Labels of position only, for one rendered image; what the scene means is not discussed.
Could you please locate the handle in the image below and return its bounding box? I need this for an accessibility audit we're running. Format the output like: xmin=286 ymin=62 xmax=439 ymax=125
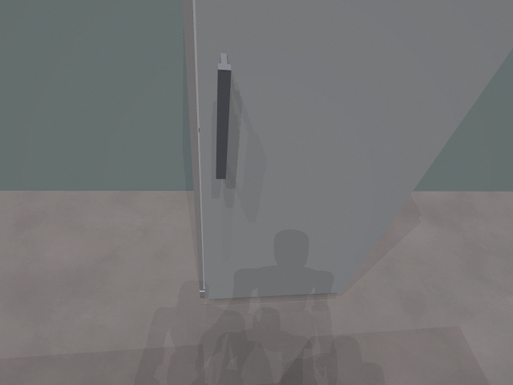
xmin=216 ymin=53 xmax=231 ymax=179

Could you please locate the fridge door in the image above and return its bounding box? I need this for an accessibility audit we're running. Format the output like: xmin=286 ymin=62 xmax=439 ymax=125
xmin=195 ymin=0 xmax=513 ymax=299

